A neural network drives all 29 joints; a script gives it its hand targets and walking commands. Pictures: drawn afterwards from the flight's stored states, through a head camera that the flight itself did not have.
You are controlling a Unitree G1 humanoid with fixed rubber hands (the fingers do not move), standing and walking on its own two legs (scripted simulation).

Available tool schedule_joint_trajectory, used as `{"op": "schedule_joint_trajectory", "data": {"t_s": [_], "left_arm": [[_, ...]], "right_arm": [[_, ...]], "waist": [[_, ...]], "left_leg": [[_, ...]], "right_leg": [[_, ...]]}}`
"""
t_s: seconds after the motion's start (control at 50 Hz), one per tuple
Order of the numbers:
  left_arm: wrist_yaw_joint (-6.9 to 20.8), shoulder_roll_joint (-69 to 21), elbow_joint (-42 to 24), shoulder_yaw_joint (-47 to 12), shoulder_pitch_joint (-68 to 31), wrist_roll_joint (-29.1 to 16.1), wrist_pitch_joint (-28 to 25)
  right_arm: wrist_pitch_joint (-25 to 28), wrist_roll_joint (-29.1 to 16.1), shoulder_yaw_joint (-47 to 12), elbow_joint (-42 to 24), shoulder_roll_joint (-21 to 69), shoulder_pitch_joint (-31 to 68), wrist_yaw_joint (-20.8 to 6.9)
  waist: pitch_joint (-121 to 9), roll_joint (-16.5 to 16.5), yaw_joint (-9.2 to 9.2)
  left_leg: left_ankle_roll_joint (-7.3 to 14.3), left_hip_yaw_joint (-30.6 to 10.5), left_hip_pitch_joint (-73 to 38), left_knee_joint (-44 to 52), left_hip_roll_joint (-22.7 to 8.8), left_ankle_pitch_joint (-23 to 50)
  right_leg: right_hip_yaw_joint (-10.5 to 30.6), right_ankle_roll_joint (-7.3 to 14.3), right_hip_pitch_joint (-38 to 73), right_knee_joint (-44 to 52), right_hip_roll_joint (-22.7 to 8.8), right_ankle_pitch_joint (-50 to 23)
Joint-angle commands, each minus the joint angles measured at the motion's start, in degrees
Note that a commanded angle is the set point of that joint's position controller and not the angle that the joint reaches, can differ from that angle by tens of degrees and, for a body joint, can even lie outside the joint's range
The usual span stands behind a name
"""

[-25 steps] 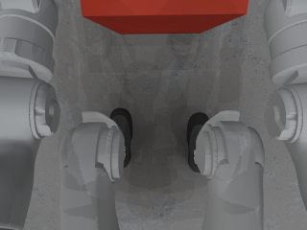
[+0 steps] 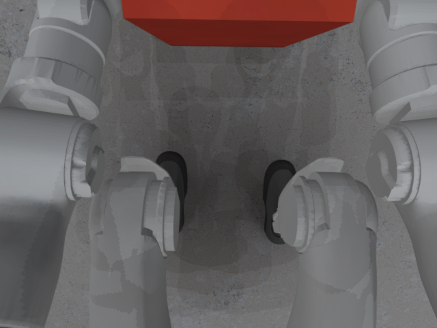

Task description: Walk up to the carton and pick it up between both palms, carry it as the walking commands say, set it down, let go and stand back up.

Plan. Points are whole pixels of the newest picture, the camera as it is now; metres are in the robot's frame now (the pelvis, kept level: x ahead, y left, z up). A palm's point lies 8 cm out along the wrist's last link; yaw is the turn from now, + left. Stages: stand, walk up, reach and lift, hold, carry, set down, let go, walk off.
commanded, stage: reach and lift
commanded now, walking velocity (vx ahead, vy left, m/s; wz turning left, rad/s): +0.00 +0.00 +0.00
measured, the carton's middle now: out of the picture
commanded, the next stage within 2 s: none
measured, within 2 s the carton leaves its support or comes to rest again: leaves its support in 0.92 s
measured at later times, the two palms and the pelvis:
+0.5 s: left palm out of the picture +0.57 +0.17 -0.18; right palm out of the picture +0.58 -0.15 -0.18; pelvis +0.00 +0.00 -0.01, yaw -2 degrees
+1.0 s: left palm out of the picture +0.57 +0.17 -0.16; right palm out of the picture +0.59 -0.14 -0.16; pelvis +0.01 +0.00 +0.00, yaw -1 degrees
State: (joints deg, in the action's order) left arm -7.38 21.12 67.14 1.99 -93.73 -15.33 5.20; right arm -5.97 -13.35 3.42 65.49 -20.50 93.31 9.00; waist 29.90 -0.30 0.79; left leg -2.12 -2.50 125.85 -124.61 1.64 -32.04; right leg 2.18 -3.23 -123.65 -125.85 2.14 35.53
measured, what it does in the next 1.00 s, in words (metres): stands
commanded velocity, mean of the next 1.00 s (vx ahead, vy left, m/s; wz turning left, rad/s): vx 0.00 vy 0.00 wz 0.00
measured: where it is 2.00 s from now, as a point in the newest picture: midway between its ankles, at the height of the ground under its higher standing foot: (224, 210)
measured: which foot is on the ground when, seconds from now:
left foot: down 0.00-1.00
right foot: down 0.00-1.00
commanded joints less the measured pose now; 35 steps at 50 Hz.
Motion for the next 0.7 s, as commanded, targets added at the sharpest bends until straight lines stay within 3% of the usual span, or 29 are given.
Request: {"op": "schedule_joint_trajectory", "data": {"t_s": [0.0,0.02,0.04,0.06,0.08,0.1,0.12,0.14,0.16,0.18,0.2,0.22,0.24,0.26,0.28,0.3,0.32,0.36,0.42,0.44,0.46,0.48,0.5,0.52,0.6,0.62,0.64,0.66,0.68], "left_arm": [[0.2,4.3,-8.9,3.3,-20.3,3.0,-2.1],[0.7,3.2,-7.5,2.2,-18.8,3.9,-2.2],[0.6,2.2,-5.0,3.0,-18.8,4.6,-1.6],[2.2,-4.3,-8.5,0.6,-22.0,2.8,-1.9],[2.5,-3.1,-7.3,0.9,-22.2,2.3,-1.6],[2.5,-4.2,-10.0,1.1,-24.6,2.5,-1.4],[3.1,-3.5,-6.4,2.5,-21.5,4.5,-1.2],[4.3,-10.5,-10.0,-0.1,-25.8,3.1,-1.5],[6.7,-18.1,-10.2,-2.6,-28.0,2.7,-0.9],[7.1,-18.8,-10.3,-1.1,-26.0,4.8,-0.5],[7.9,-21.6,-16.0,-1.8,-30.2,4.9,-0.8],[10.1,-29.4,-13.0,-3.2,-30.7,5.6,-0.1],[12.6,-36.6,-15.1,-3.7,-33.0,5.1,0.9],[14.4,-43.2,-11.9,-4.7,-30.9,6.0,2.3],[15.6,-44.6,-14.3,-5.0,-33.1,6.3,3.1],[16.9,-47.1,-15.3,-4.6,-33.3,5.6,3.3],[17.4,-49.1,-15.7,-3.9,-30.9,6.8,4.1],[18.8,-51.3,-16.3,-4.2,-27.5,6.8,4.9],[19.7,-51.4,-20.1,-4.2,-29.2,7.3,5.6],[20.3,-51.9,-21.1,-4.6,-29.9,5.9,5.9],[20.5,-51.1,-18.7,-6.2,-28.4,5.6,7.1],[20.6,-51.3,-20.4,-5.2,-28.8,6.3,7.2],[20.7,-53.4,-20.2,-7.1,-29.7,5.6,7.7],[20.4,-52.3,-19.2,-6.7,-28.0,6.2,7.9],[20.7,-54.0,-23.1,-7.8,-28.9,4.1,7.6],[20.4,-51.6,-21.2,-6.2,-29.3,5.4,8.1],[20.5,-52.9,-24.0,-8.2,-29.5,4.8,7.6],[20.2,-52.9,-23.2,-7.7,-28.2,4.0,7.6],[20.4,-52.0,-19.8,-5.8,-28.0,6.5,8.3]], "right_arm": [[1.9,0.3,-0.6,-8.2,-1.6,19.9,-1.8],[1.6,1.2,-0.6,-6.3,0.4,18.2,-2.3],[1.3,0.8,-1.5,-4.9,-0.7,20.3,-2.5],[1.3,-0.2,-4.8,-9.7,6.9,23.6,-3.9],[1.0,0.8,-3.7,-7.6,6.3,22.7,-4.0],[1.6,0.4,-5.2,-12.8,6.4,26.4,-3.7],[0.9,0.3,-4.9,-9.0,8.3,24.8,-3.9],[0.7,-1.1,-8.0,-10.8,17.5,26.0,-5.3],[0.1,-0.4,-7.7,-8.6,23.7,26.3,-6.8],[-0.3,0.7,-6.0,-6.6,24.5,25.3,-7.7],[-0.1,1.2,-5.8,-11.3,27.4,27.4,-8.9],[-0.8,0.6,-7.8,-7.2,36.3,27.8,-11.2],[-1.6,2.3,-8.1,-9.8,41.8,30.7,-12.9],[-1.9,2.9,-8.1,-9.5,46.4,31.1,-14.6],[-2.7,3.9,-7.6,-9.9,50.1,29.8,-15.7],[-3.1,4.6,-6.6,-9.7,49.7,29.7,-16.7],[-3.2,4.2,-6.0,-11.0,50.3,30.2,-17.5],[-4.1,5.7,-5.1,-12.0,54.0,27.8,-18.5],[-5.3,4.4,-5.9,-12.8,57.3,25.5,-19.7],[-5.4,4.3,-7.0,-13.1,56.0,26.3,-19.5],[-6.2,3.9,-7.3,-13.1,56.4,27.2,-20.0],[-7.0,4.8,-7.2,-11.6,55.8,27.2,-20.0],[-6.9,4.7,-7.0,-13.2,55.5,29.2,-20.4],[-7.0,4.6,-6.6,-13.4,56.3,27.8,-20.4],[-7.0,2.9,-8.2,-14.4,55.7,26.7,-20.5],[-7.7,2.9,-8.2,-13.3,57.0,26.5,-20.5],[-7.3,2.2,-9.0,-15.5,58.2,27.0,-20.4],[-7.4,3.8,-8.8,-15.9,56.2,27.2,-19.9],[-7.2,3.3,-8.3,-15.2,55.9,29.9,-19.9]], "waist": [[-82.3,-0.8,1.56],[-81.0,0.0,3.37],[-76.1,-1.9,2.77],[-80.6,-2.4,2.9],[-79.9,-3.0,1.36],[-82.9,-3.1,3.27],[-79.5,-2.8,4.94],[-83.8,-3.5,4.58],[-82.1,-3.8,2.1],[-77.4,-1.1,3.91],[-78.4,-1.7,1.85],[-79.3,-1.0,3.64],[-77.2,-1.5,1.98],[-73.4,0.6,3.47],[-72.3,0.1,2.73],[-72.0,-2.2,1.28],[-71.5,0.4,3.38],[-71.4,-0.6,2.43],[-74.4,0.0,4.38],[-75.1,-2.3,3.3],[-75.4,-1.3,2.97],[-71.1,-2.1,3.68],[-72.6,-0.3,2.11],[-73.0,1.6,3.05],[-75.5,-1.7,1.98],[-73.3,-2.2,3.69],[-77.4,-2.1,3.47],[-78.0,-2.8,1.76],[-74.6,-1.3,4.93]], "left_leg": [[-0.1,6.2,-38.7,8.9,1.7,19.8],[0.0,6.3,-40.6,9.2,1.5,22.5],[0.6,6.4,-35.4,10.0,1.7,16.8],[0.7,6.8,-37.1,8.6,1.5,19.5],[0.9,5.9,-37.2,9.2,1.6,17.8],[0.6,6.9,-38.4,7.6,1.8,18.4],[0.3,7.8,-36.2,8.4,1.8,16.6],[0.9,7.4,-36.6,8.2,1.7,17.1],[0.8,7.2,-35.5,8.6,1.9,17.0],[0.8,8.5,-34.2,8.5,2.2,16.5],[1.3,7.0,-36.1,8.9,2.5,18.7],[1.1,8.2,-37.0,7.1,2.7,16.9],[1.4,7.1,-36.3,7.7,3.1,17.5],[0.9,8.2,-35.1,7.2,3.4,16.3],[0.9,8.0,-33.5,6.7,3.0,16.3],[0.9,7.7,-31.0,6.2,3.0,13.3],[1.0,8.4,-32.3,6.7,3.0,15.2],[1.3,7.4,-32.4,7.2,3.6,16.3],[1.5,8.1,-33.2,6.5,3.1,19.1],[1.5,8.6,-31.9,5.4,2.7,17.5],[1.5,8.3,-33.1,6.1,2.8,17.1],[1.9,8.3,-30.4,5.8,2.5,14.9],[1.4,7.7,-34.6,6.5,2.5,15.4],[1.3,8.4,-36.2,6.5,2.5,15.6],[2.0,7.2,-37.5,5.5,2.6,20.3],[2.2,7.7,-35.9,6.0,2.7,18.8],[1.7,8.4,-36.8,5.5,2.8,20.6],[1.7,8.7,-35.5,5.6,3.2,19.3],[2.3,9.1,-34.0,5.7,2.8,18.2]], "right_leg": [[-5.2,0.5,32.6,10.2,2.0,-19.7],[-4.7,-0.1,31.8,10.1,1.9,-20.9],[-4.8,0.1,30.2,11.1,1.9,-16.3],[-4.1,0.2,33.5,10.6,1.9,-19.3],[-5.5,0.1,34.7,9.9,1.8,-18.6],[-4.6,0.2,35.4,10.3,2.0,-18.7],[-4.8,-0.5,36.6,10.9,2.3,-17.4],[-4.3,0.1,39.5,11.0,2.8,-20.0],[-5.0,0.1,39.3,10.8,3.0,-20.6],[-4.8,0.4,34.5,10.5,3.6,-18.0],[-5.8,0.1,32.7,9.8,3.8,-20.2],[-5.2,0.3,33.7,9.9,4.1,-18.4],[-5.7,0.5,33.6,9.8,4.3,-18.3],[-5.6,1.3,31.0,9.9,4.8,-16.8],[-5.3,1.4,31.0,9.5,4.9,-18.5],[-5.7,1.9,29.8,8.7,4.8,-15.2],[-6.1,0.9,28.2,9.2,5.2,-15.5],[-7.2,1.6,25.8,8.3,5.3,-16.8],[-6.4,1.6,28.3,8.2,5.6,-20.2],[-6.0,1.9,28.4,7.9,5.1,-18.1],[-6.3,1.8,28.0,7.9,4.9,-17.9],[-6.1,2.0,25.1,7.4,4.5,-14.5],[-6.9,2.3,24.1,7.6,4.2,-14.7],[-6.2,2.1,25.1,8.1,4.5,-14.8],[-6.9,2.6,25.3,6.8,4.6,-18.4],[-6.6,2.3,26.3,7.7,4.5,-18.1],[-6.7,2.5,27.5,7.0,5.1,-19.5],[-7.2,1.9,29.4,7.2,4.7,-18.1],[-7.2,1.8,25.3,7.2,4.8,-16.3]]}}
